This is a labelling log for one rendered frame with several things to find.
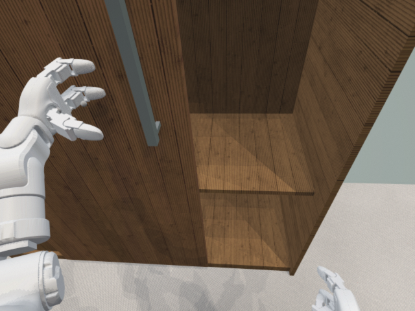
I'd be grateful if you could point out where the robot left hand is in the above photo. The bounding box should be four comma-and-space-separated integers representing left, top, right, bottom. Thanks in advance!
18, 58, 106, 141

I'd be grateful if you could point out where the left robot forearm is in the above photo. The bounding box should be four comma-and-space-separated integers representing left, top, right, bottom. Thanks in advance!
0, 116, 54, 260

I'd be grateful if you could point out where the robot right hand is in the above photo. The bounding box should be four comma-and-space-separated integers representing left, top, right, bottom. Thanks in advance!
312, 266, 361, 311

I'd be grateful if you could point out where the left robot upper arm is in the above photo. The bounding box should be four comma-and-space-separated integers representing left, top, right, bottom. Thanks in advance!
0, 250, 65, 311

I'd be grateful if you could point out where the wardrobe door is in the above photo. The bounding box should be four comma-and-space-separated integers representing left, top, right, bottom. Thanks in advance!
0, 0, 208, 267
36, 241, 57, 251

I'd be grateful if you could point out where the handle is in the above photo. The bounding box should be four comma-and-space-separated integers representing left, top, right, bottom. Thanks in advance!
104, 0, 161, 146

